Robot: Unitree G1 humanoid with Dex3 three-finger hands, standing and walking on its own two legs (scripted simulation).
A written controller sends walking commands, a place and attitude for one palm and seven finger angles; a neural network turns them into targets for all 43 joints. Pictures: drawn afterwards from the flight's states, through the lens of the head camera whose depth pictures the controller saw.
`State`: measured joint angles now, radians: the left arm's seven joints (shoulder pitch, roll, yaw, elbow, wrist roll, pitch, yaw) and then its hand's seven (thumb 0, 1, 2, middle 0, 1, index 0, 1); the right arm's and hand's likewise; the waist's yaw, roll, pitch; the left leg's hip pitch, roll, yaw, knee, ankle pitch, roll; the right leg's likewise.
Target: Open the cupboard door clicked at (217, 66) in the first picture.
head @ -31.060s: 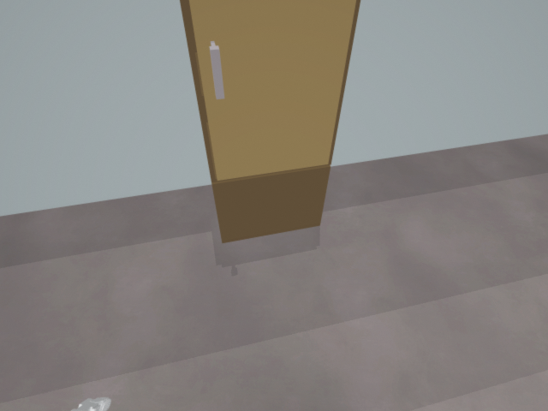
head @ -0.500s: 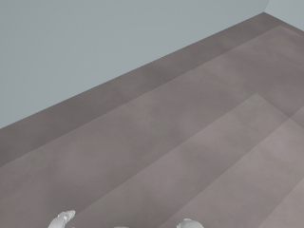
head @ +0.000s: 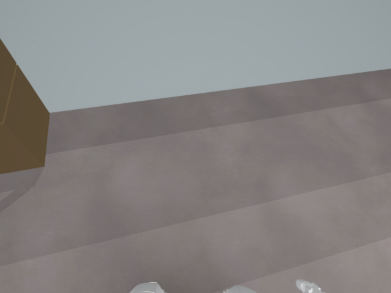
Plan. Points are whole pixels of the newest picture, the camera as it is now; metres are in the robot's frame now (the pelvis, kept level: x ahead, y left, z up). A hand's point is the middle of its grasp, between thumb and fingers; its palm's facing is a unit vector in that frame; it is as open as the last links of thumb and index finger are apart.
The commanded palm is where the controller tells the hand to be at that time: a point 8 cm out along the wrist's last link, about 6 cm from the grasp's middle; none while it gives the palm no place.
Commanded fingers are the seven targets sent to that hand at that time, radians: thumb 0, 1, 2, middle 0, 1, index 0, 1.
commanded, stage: turn to face it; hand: left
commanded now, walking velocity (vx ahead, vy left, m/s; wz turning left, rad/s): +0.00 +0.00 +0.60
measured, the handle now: out of the picture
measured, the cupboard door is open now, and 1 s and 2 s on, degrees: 37 37 37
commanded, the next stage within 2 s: take the last steps up to it in 1.36 s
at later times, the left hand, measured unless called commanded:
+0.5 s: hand out of the picture +0.06 +0.16 -0.13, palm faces +0.27 -0.92 -0.27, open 7.3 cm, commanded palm none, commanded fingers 0.00 0.90 0.90 -0.20 -0.30 -0.20 -0.30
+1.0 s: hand out of the picture -0.01 +0.21 -0.14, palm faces +0.57 -0.77 -0.28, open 7.3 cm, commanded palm none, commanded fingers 0.00 0.90 0.90 -0.20 -0.30 -0.20 -0.30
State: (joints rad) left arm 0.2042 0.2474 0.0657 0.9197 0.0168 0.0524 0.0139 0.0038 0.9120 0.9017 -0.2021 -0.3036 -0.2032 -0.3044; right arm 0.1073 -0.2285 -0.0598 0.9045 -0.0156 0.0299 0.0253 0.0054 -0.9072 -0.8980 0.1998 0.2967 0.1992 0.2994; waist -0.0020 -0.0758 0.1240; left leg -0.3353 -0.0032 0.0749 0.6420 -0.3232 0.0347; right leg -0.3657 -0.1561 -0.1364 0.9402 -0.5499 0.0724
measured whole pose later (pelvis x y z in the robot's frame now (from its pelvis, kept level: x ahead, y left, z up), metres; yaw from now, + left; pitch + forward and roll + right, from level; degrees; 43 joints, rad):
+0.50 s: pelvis +0.02 -0.05 +0.02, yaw +17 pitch +0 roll +2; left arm 0.17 0.18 0.03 0.88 0.02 0.02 0.02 0.00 0.91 0.90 -0.20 -0.30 -0.20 -0.30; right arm 0.16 -0.26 -0.09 0.95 -0.01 0.08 0.03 0.01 -0.91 -0.90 0.20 0.30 0.20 0.30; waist -0.04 0.02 0.10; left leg -0.50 0.00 0.01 1.14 -0.43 -0.06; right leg -0.22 -0.10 -0.14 0.52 -0.30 0.01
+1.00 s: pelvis +0.03 -0.04 +0.02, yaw +34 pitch +1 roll +0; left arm 0.13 0.26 0.07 0.89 0.01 0.05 0.01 0.01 0.91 0.90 -0.20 -0.30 -0.20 -0.30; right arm 0.17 -0.21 -0.05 0.93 -0.03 0.03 0.00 0.00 -0.90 -0.90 0.20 0.30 0.20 0.30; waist -0.01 0.00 0.09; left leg -0.28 -0.02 -0.06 0.51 -0.23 0.00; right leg -0.43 -0.07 -0.01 0.88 -0.44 0.09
